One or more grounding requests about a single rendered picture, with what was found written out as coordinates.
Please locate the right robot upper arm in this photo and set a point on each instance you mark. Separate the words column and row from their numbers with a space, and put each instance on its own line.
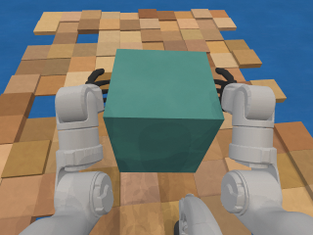
column 255, row 198

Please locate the right robot forearm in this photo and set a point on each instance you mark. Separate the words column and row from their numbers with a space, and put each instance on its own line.
column 253, row 117

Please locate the robot left hand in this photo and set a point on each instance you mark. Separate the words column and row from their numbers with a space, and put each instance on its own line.
column 93, row 76

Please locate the robot right hand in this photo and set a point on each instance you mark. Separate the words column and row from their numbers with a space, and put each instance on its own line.
column 230, row 79

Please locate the left robot upper arm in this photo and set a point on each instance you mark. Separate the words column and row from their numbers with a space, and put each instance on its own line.
column 81, row 199

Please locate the right robot thigh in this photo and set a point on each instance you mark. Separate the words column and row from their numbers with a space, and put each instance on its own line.
column 199, row 219

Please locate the left robot forearm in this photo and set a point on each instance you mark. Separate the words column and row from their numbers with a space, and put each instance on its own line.
column 77, row 108

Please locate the right robot shin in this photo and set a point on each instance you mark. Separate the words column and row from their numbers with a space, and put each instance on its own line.
column 183, row 226

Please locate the carton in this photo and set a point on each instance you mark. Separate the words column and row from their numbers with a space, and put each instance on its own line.
column 162, row 110

